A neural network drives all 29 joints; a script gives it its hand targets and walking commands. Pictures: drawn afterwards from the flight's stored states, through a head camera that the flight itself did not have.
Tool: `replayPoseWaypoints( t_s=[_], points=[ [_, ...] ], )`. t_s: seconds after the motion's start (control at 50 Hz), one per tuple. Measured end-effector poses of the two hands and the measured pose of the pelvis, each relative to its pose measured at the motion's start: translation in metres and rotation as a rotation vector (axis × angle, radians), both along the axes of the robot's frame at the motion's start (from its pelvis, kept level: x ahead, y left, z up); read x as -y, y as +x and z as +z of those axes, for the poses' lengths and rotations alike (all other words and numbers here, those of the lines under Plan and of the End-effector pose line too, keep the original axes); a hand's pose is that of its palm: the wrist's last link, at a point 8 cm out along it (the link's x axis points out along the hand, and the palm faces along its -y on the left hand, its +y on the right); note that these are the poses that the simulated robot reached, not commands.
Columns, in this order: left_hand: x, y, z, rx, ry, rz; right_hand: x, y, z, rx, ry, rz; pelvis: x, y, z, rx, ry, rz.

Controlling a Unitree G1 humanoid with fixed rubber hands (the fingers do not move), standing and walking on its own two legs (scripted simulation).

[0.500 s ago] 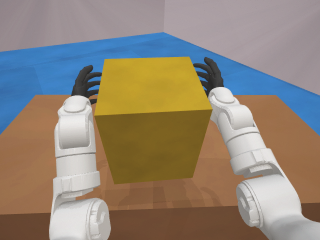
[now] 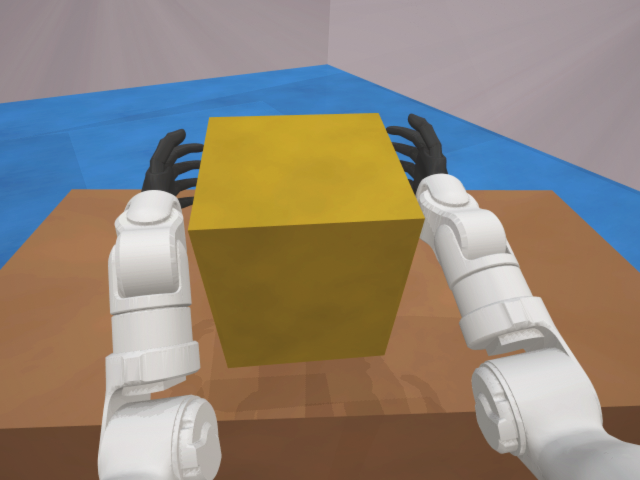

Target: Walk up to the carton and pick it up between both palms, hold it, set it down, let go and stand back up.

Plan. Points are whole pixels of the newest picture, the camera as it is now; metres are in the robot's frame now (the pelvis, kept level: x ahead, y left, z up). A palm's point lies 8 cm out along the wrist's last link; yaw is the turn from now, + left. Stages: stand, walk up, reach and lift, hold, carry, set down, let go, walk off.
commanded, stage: hold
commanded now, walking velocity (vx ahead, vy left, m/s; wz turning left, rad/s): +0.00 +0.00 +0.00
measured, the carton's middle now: (301, 243) +0.37 +0.01 +0.17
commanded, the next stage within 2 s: none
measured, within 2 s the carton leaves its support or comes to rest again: neither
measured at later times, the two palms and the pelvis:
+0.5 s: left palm (162, 199) +0.35 +0.16 +0.25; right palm (427, 181) +0.37 -0.14 +0.26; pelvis +0.00 +0.00 +0.00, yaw +0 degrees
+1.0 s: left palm (166, 200) +0.36 +0.16 +0.25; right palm (428, 182) +0.37 -0.14 +0.26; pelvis +0.00 +0.00 +0.00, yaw +0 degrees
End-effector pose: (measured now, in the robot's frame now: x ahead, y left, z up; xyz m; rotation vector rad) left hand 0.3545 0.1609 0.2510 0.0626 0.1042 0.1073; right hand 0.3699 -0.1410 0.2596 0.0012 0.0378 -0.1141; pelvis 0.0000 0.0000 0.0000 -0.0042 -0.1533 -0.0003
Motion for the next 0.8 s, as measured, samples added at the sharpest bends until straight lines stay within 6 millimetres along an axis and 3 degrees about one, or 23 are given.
replayPoseWaypoints(
  t_s=[0.8],
  points=[
    [-0.0002,-0.0008,0.0005,0.004,-0.001,0.002,-0.0002,-0.0004,0.0,0.001,0.0,0.002,0.0005,0.0002,0.0,0.0,0.0,0.0]
  ],
)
